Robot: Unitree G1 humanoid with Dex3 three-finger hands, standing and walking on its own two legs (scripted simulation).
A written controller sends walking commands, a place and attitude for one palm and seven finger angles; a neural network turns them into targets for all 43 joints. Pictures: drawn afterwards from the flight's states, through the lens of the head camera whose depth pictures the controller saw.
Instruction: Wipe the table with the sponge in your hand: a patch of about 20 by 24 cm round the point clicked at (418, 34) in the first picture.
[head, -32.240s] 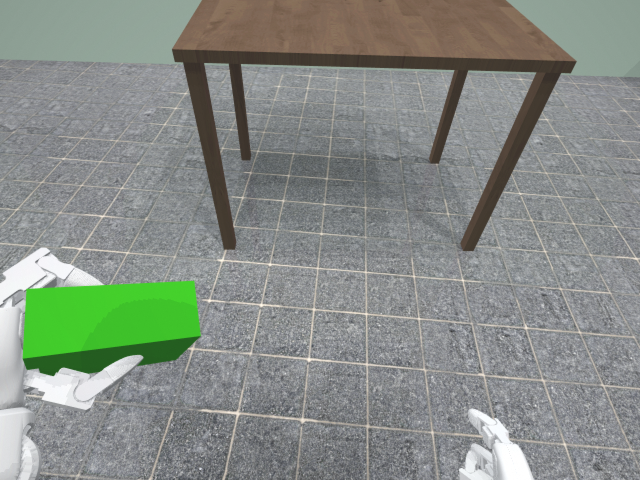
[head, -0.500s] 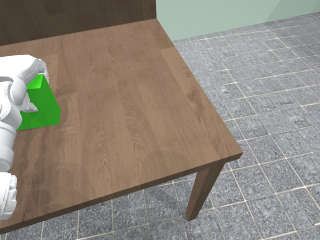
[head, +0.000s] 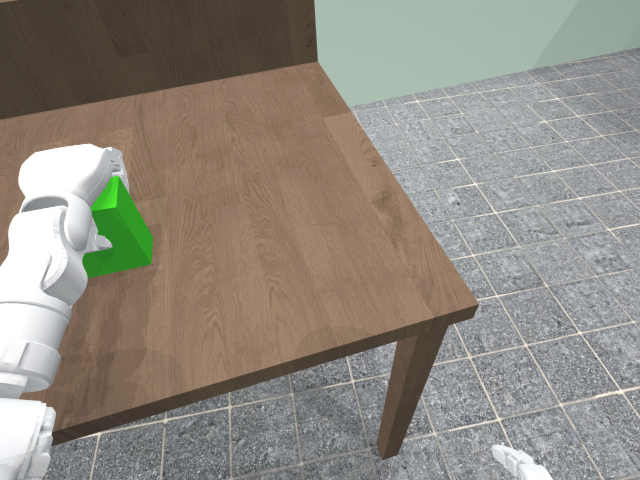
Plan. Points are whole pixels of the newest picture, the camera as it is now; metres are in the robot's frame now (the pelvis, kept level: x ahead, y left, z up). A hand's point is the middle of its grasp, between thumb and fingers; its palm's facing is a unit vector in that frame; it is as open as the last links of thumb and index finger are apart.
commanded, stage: wipe back along the middle lane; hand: left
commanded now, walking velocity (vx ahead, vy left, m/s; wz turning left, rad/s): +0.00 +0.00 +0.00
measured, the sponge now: (102, 241) +0.38 +0.33 +0.10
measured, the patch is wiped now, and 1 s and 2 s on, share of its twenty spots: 0.40 0.55 0.60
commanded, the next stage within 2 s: slide across to the third lane in 1.18 s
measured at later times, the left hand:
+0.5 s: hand (95, 226) +0.35 +0.30 +0.16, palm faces +0.05 +0.01 -1.00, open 9.4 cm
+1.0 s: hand (91, 261) +0.30 +0.28 +0.16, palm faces +0.14 -0.03 -0.99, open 9.4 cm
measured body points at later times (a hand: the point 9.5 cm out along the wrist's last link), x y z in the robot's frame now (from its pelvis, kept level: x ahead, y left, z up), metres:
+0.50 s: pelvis +0.01 -0.01 +0.00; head +0.01 -0.05 +0.45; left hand +0.35 +0.30 +0.21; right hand +0.16 -0.26 -0.12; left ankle +0.02 +0.06 -0.74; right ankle -0.05 -0.09 -0.74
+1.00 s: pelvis +0.00 -0.01 +0.00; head -0.01 -0.06 +0.44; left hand +0.29 +0.28 +0.21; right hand +0.21 -0.23 -0.10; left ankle +0.02 +0.06 -0.74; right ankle -0.05 -0.09 -0.74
